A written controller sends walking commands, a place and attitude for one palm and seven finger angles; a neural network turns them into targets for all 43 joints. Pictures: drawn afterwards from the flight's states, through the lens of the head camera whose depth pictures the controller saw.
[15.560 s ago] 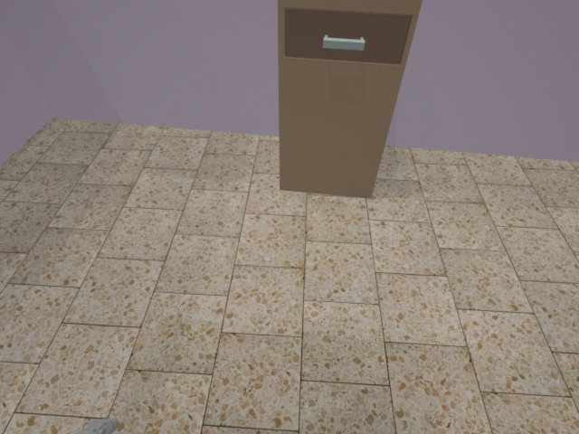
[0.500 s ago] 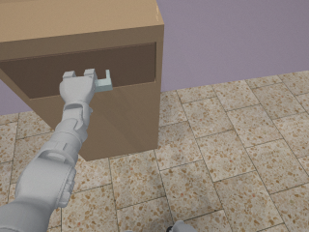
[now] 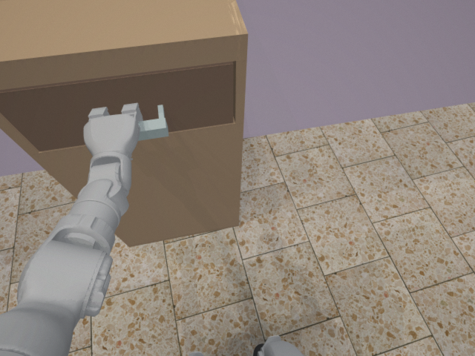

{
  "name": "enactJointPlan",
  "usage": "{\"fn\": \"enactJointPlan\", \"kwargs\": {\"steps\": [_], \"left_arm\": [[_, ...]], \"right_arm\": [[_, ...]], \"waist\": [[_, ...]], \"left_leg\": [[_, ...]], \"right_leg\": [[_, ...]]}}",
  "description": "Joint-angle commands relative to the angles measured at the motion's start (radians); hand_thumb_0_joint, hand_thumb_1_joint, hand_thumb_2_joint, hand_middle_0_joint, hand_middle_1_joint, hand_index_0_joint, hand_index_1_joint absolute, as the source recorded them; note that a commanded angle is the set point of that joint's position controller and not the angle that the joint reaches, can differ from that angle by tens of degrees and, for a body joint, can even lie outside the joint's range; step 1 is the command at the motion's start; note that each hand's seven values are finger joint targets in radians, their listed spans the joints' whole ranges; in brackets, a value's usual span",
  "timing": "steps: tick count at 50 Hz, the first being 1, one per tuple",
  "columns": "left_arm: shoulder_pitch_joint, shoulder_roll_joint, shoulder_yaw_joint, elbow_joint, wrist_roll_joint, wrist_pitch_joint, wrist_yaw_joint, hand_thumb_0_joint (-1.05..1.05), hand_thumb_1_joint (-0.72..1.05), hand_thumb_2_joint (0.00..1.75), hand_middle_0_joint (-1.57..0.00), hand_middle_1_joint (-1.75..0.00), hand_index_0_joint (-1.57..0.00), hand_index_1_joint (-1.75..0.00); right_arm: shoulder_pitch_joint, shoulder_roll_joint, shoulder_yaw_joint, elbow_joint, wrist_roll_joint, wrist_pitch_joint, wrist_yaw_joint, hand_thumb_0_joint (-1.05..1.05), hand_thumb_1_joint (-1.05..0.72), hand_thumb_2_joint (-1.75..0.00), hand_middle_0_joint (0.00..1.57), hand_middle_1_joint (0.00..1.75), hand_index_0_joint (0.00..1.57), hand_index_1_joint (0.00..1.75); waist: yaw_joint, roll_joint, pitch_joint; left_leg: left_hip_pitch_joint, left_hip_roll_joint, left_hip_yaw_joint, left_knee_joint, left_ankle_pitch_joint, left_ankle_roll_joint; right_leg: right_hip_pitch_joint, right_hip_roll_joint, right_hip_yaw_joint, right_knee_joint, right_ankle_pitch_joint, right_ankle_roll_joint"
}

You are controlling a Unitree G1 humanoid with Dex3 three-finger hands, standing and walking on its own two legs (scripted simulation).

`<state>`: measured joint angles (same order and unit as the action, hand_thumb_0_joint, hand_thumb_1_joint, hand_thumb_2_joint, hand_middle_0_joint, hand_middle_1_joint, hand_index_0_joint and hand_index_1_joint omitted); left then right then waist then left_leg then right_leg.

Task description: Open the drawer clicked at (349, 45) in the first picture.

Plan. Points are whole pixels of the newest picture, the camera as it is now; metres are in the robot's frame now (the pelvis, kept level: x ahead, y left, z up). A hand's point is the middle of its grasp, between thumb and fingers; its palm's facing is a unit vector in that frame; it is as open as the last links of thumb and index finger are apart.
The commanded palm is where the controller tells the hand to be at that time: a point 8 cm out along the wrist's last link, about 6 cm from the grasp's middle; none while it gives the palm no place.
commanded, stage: pull the drawer open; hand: left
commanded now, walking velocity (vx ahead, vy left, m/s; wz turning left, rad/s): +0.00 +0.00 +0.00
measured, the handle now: (129, 123) +0.54 +0.17 +0.03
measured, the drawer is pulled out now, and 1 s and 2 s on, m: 0.00 0.11 0.24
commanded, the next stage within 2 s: none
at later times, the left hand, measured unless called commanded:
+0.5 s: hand (124, 177) +0.43 +0.18 +0.01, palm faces -0.01 -0.04 -1.00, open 5.8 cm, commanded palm +0.40 +0.18 +0.06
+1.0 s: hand (125, 206) +0.37 +0.17 +0.01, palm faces -0.01 -0.04 -1.00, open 5.8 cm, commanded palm +0.33 +0.17 +0.06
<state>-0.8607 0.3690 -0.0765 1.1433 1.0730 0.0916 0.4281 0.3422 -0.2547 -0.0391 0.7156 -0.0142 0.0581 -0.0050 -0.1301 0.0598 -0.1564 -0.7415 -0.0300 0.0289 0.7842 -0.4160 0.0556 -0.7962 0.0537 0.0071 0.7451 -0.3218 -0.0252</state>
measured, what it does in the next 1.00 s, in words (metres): stands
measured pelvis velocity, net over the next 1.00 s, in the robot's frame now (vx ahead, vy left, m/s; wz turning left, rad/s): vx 0.00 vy -0.01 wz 0.01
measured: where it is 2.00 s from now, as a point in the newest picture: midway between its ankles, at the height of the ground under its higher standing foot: outside the picture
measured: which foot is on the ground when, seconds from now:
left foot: down 0.00-1.00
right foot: down 0.00-1.00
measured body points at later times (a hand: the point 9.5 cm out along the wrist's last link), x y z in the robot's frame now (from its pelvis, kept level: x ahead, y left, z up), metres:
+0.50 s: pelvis +0.01 +0.00 +0.01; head +0.08 -0.01 +0.45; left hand +0.43 +0.18 +0.06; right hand +0.09 -0.26 -0.13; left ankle -0.04 +0.08 -0.70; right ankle +0.01 -0.11 -0.70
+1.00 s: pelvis +0.00 -0.01 +0.02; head +0.05 -0.03 +0.46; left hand +0.37 +0.17 +0.06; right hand +0.13 -0.25 -0.12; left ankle -0.04 +0.08 -0.70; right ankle +0.01 -0.11 -0.70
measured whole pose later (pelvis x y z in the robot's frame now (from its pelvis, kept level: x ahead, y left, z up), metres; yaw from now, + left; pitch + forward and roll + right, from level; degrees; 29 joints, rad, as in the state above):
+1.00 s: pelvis +0.00 -0.01 +0.02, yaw +1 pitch +13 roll +0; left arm -0.40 0.22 -0.21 0.70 1.07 0.16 0.44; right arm 0.21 -0.23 -0.04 0.67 0.02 0.12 -0.02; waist 0.00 0.06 -0.14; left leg -0.51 -0.04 0.02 0.67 -0.38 0.04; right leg -0.58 0.05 0.01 0.67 -0.32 -0.04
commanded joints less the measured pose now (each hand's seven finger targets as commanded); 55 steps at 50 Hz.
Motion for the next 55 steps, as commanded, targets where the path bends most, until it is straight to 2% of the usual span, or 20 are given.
{"fn": "enactJointPlan", "kwargs": {"steps": [1, 3, 5, 8, 11, 12, 15, 17, 21, 22, 29, 31, 33, 34, 36, 39, 40, 41, 47, 55], "left_arm": [[-0.279, 0.184, 0.038, -0.172, -0.009, -0.01, 0.019, 0.0, 0.9, 0.9, -0.4, -1.35, -0.4, -1.35], [-0.264, 0.154, 0.021, -0.188, -0.007, -0.015, 0.019, 0.0, 0.9, 0.9, -0.4, -1.35, -0.4, -1.35], [-0.193, 0.146, 0.034, -0.2, -0.012, -0.013, 0.021, 0.0, 0.9, 0.9, -0.4, -1.35, -0.4, -1.35], [-0.191, 0.116, 0.01, -0.247, -0.009, -0.013, 0.027, 0.0, 0.9, 0.9, -0.4, -1.35, -0.4, -1.35], [-0.13, 0.107, 0.02, -0.295, -0.007, -0.005, 0.036, 0.0, 0.9, 0.9, -0.4, -1.35, -0.4, -1.35], [-0.126, 0.078, -0.005, -0.32, -0.007, -0.003, 0.035, 0.0, 0.9, 0.9, -0.4, -1.35, -0.4, -1.35], [-0.085, 0.056, -0.014, -0.319, -0.008, 0.013, 0.043, 0.0, 0.9, 0.9, -0.4, -1.35, -0.4, -1.35], [-0.087, 0.08, 0.005, -0.354, -0.008, 0.018, 0.047, 0.0, 0.9, 0.9, -0.4, -1.35, -0.4, -1.35], [-0.073, 0.028, -0.041, -0.359, 0.001, 0.039, 0.055, 0.0, 0.9, 0.9, -0.4, -1.35, -0.4, -1.35], [-0.066, 0.04, -0.028, -0.365, 0.001, 0.042, 0.057, 0.0, 0.9, 0.9, -0.4, -1.35, -0.4, -1.35], [-0.017, -0.041, -0.088, -0.428, 0.0, 0.057, 0.054, 0.0, 0.9, 0.9, -0.4, -1.35, -0.4, -1.35], [0.0, -0.045, -0.092, -0.438, -0.004, 0.061, 0.051, 0.0, 0.9, 0.9, -0.4, -1.35, -0.4, -1.35], [-0.003, -0.011, -0.069, -0.456, -0.002, 0.06, 0.051, 0.0, 0.9, 0.9, -0.4, -1.35, -0.4, -1.35], [0.031, -0.018, -0.072, -0.466, 0.0, 0.062, 0.052, 0.0, 0.9, 0.9, -0.4, -1.35, -0.4, -1.35], [0.04, -0.05, -0.1, -0.48, -0.004, 0.066, 0.047, 0.0, 0.9, 0.9, -0.4, -1.35, -0.4, -1.35], [0.117, -0.024, -0.075, -0.515, -0.002, 0.068, 0.046, 0.0, 0.9, 0.9, -0.4, -1.35, -0.4, -1.35], [0.103, -0.055, -0.105, -0.525, -0.007, 0.071, 0.042, 0.0, 0.9, 0.9, -0.4, -1.35, -0.4, -1.35], [0.117, -0.037, -0.086, -0.517, -0.006, 0.072, 0.043, 0.0, 0.9, 0.9, -0.4, -1.35, -0.4, -1.35], [0.209, -0.018, -0.069, -0.598, -0.007, 0.073, 0.043, 0.0, 0.9, 0.9, -0.4, -1.35, -0.4, -1.35], [0.327, -0.055, -0.102, -0.72, -0.005, 0.082, 0.043, 0.0, 0.9, 0.9, -0.4, -1.35, -0.4, -1.35]], "right_arm": [[0.119, -0.142, -0.058, -0.066, -0.001, -0.012, -0.008, 0.0, -0.9, -0.9, 0.2, 0.3, 0.2, 0.3], [0.117, -0.141, -0.063, -0.067, 0.0, -0.012, -0.007, 0.0, -0.9, -0.9, 0.2, 0.3, 0.2, 0.3], [0.108, -0.14, -0.065, -0.072, 0.001, -0.01, -0.002, 0.0, -0.9, -0.9, 0.2, 0.3, 0.2, 0.3], [0.096, -0.136, -0.068, -0.076, 0.002, -0.008, 0.001, 0.0, -0.9, -0.9, 0.2, 0.3, 0.2, 0.3], [0.083, -0.131, -0.072, -0.081, 0.006, -0.002, 0.004, 0.0, -0.9, -0.9, 0.2, 0.3, 0.2, 0.3], [0.07, -0.13, -0.073, -0.084, 0.006, 0.001, 0.006, 0.0, -0.9, -0.9, 0.2, 0.3, 0.2, 0.3], [0.051, -0.126, -0.072, -0.082, 0.009, 0.006, 0.007, 0.0, -0.9, -0.9, 0.2, 0.3, 0.2, 0.3], [0.035, -0.127, -0.069, -0.092, 0.011, 0.009, 0.004, 0.0, -0.9, -0.9, 0.2, 0.3, 0.2, 0.3], [0.002, -0.113, -0.064, -0.096, 0.014, 0.015, -0.002, 0.0, -0.9, -0.9, 0.2, 0.3, 0.2, 0.3], [-0.001, -0.114, -0.065, -0.096, 0.015, 0.016, -0.002, 0.0, -0.9, -0.9, 0.2, 0.3, 0.2, 0.3], [-0.047, -0.099, -0.063, -0.119, 0.019, 0.025, -0.003, 0.0, -0.9, -0.9, 0.2, 0.3, 0.2, 0.3], [-0.06, -0.099, -0.06, -0.125, 0.02, 0.028, -0.005, 0.0, -0.9, -0.9, 0.2, 0.3, 0.2, 0.3], [-0.073, -0.1, -0.058, -0.129, 0.02, 0.031, -0.011, 0.0, -0.9, -0.9, 0.2, 0.3, 0.2, 0.3], [-0.08, -0.096, -0.056, -0.134, 0.02, 0.031, -0.012, 0.0, -0.9, -0.9, 0.2, 0.3, 0.2, 0.3], [-0.092, -0.092, -0.054, -0.135, 0.023, 0.031, -0.012, 0.0, -0.9, -0.9, 0.2, 0.3, 0.2, 0.3], [-0.11, -0.091, -0.052, -0.148, 0.025, 0.035, -0.015, 0.0, -0.9, -0.9, 0.2, 0.3, 0.2, 0.3], [-0.12, -0.09, -0.05, -0.15, 0.026, 0.034, -0.015, 0.0, -0.9, -0.9, 0.2, 0.3, 0.2, 0.3], [-0.121, -0.09, -0.049, -0.147, 0.028, 0.033, -0.019, 0.0, -0.9, -0.9, 0.2, 0.3, 0.2, 0.3], [-0.158, -0.091, -0.046, -0.164, 0.028, 0.027, -0.024, 0.0, -0.9, -0.9, 0.2, 0.3, 0.2, 0.3], [-0.205, -0.085, -0.042, -0.179, 0.034, 0.014, -0.021, 0.0, -0.9, -0.9, 0.2, 0.3, 0.2, 0.3]], "waist": [[0.028, -0.034, -0.441], [0.024, -0.04, -0.435], [0.049, -0.043, -0.429], [0.046, -0.038, -0.408], [0.065, -0.055, -0.419], [0.062, -0.032, -0.419], [0.061, -0.075, -0.365], [0.073, -0.073, -0.372], [0.072, -0.062, -0.336], [0.076, -0.07, -0.345], [0.085, -0.056, -0.347], [0.087, -0.087, -0.342], [0.093, -0.081, -0.338], [0.103, -0.087, -0.348], [0.096, -0.083, -0.323], [0.119, -0.086, -0.333], [0.107, -0.082, -0.309], [0.11, -0.109, -0.29], [0.134, -0.11, -0.303], [0.148, -0.092, -0.263]], "left_leg": [[0.208, 0.009, -0.022, -0.054, 0.483, -0.018], [0.225, 0.015, -0.027, -0.057, 0.511, -0.019], [0.235, 0.017, -0.024, -0.063, 0.523, -0.021], [0.253, 0.02, -0.026, -0.074, 0.537, -0.022], [0.28, 0.024, -0.031, -0.077, 0.593, -0.026], [0.301, 0.025, -0.035, -0.074, 0.623, -0.028], [0.29, 0.026, -0.031, -0.087, 0.581, -0.027], [0.286, 0.019, -0.027, -0.096, 0.568, -0.025], [0.298, 0.015, -0.025, -0.11, 0.535, -0.027], [0.304, 0.015, -0.027, -0.108, 0.554, -0.028], [0.357, 0.016, -0.035, -0.109, 0.58, -0.035], [0.344, 0.012, -0.032, -0.115, 0.543, -0.032], [0.334, 0.007, -0.027, -0.121, 0.521, -0.03], [0.33, 0.003, -0.023, -0.122, 0.521, -0.029], [0.337, 0.004, -0.023, -0.126, 0.514, -0.029], [0.334, 0.0, -0.021, -0.132, 0.519, -0.03], [0.335, -0.002, -0.017, -0.135, 0.495, -0.029], [0.322, -0.001, -0.019, -0.143, 0.473, -0.029], [0.321, -0.007, -0.015, -0.157, 0.463, -0.028], [0.349, -0.006, -0.014, -0.176, 0.439, -0.032]], "right_leg": [[0.351, -0.004, 0.001, -0.044, 0.409, -0.008], [0.34, -0.004, -0.002, -0.046, 0.416, -0.008], [0.349, -0.002, -0.006, -0.05, 0.41, -0.009], [0.346, -0.003, -0.008, -0.059, 0.41, -0.011], [0.368, -0.003, -0.01, -0.058, 0.436, -0.012], [0.358, -0.003, -0.009, -0.062, 0.445, -0.014], [0.357, -0.002, -0.014, -0.073, 0.423, -0.012], [0.386, -0.005, -0.009, -0.077, 0.431, -0.017], [0.38, -0.007, -0.014, -0.085, 0.408, -0.018], [0.389, -0.008, -0.011, -0.087, 0.416, -0.02], [0.379, -0.009, -0.019, -0.088, 0.405, -0.021], [0.398, -0.009, -0.017, -0.093, 0.402, -0.021], [0.418, -0.013, -0.01, -0.096, 0.407, -0.022], [0.437, -0.014, -0.009, -0.093, 0.419, -0.022], [0.427, -0.014, -0.011, -0.101, 0.418, -0.023], [0.464, -0.016, -0.005, -0.1, 0.434, -0.024], [0.452, -0.017, -0.006, -0.109, 0.427, -0.023], [0.456, -0.016, -0.007, -0.112, 0.409, -0.023], [0.511, -0.022, 0.011, -0.12, 0.436, -0.025], [0.502, -0.021, 0.01, -0.128, 0.394, -0.027]]}}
